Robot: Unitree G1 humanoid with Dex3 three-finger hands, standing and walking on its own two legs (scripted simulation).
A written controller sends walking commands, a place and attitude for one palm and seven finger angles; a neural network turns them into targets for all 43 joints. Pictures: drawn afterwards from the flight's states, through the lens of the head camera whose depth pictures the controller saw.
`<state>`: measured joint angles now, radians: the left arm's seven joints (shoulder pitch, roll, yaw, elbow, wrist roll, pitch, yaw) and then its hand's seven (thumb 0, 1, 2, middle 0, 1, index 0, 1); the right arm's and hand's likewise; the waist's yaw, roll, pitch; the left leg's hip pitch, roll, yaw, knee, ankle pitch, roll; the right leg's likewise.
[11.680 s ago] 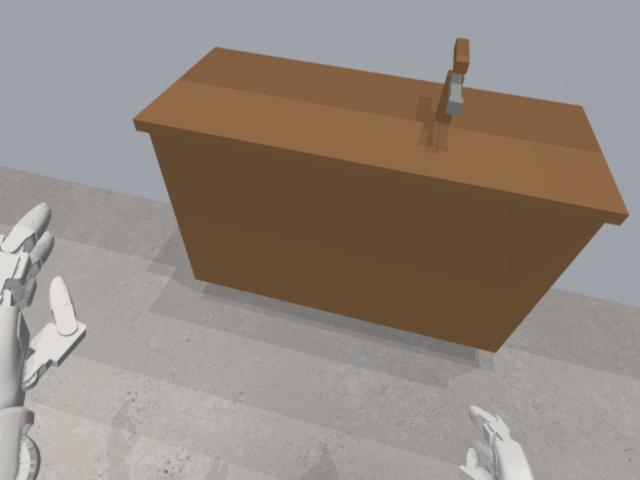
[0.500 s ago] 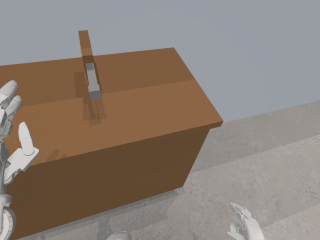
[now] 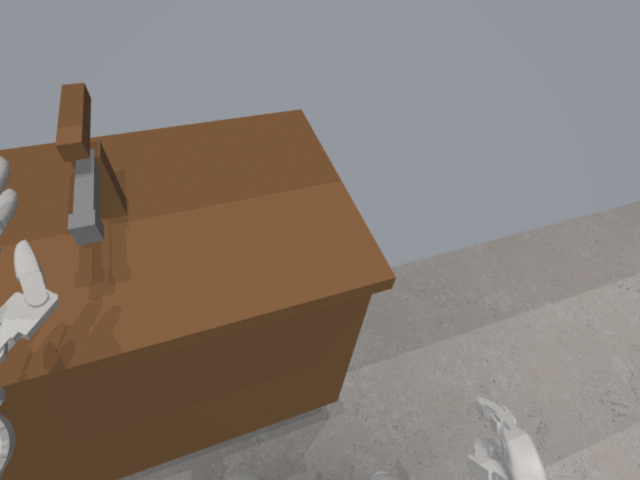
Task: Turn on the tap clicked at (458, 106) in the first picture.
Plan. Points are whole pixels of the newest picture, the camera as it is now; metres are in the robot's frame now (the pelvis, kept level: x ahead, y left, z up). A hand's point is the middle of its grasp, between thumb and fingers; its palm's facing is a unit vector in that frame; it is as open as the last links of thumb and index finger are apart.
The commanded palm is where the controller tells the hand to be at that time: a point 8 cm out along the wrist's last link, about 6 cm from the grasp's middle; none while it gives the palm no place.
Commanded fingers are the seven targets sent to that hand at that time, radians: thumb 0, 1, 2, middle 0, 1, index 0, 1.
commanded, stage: shuffle to correct the standing spot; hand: left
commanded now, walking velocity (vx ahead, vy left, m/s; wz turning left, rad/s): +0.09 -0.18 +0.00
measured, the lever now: (86, 227) +0.35 +0.31 +0.12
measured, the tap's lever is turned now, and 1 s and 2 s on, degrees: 0 0 0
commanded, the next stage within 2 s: come to a stop and stand still in 0.06 s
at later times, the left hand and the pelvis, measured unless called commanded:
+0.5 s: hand (186, 269) +0.26 +0.15 +0.18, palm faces +0.44 -0.81 -0.38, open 7.4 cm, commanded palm +0.20 +0.19 +0.21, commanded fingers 0.00 0.90 0.90 -0.20 -0.30 -0.20 -0.30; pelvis +0.06 -0.10 +0.03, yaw +3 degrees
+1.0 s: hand (150, 266) +0.26 +0.18 +0.18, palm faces +0.47 -0.83 -0.30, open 7.4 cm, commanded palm +0.20 +0.22 +0.21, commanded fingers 0.00 0.90 0.90 -0.20 -0.30 -0.20 -0.30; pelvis +0.05 -0.07 +0.03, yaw +2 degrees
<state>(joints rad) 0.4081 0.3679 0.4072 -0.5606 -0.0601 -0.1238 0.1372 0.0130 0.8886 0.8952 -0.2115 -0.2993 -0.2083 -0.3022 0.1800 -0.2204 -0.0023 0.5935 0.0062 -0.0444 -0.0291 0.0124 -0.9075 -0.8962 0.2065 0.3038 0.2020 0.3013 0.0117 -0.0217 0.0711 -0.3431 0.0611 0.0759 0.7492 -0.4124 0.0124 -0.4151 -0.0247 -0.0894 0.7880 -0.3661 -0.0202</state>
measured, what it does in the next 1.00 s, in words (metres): steps on the spot: right foot, then left foot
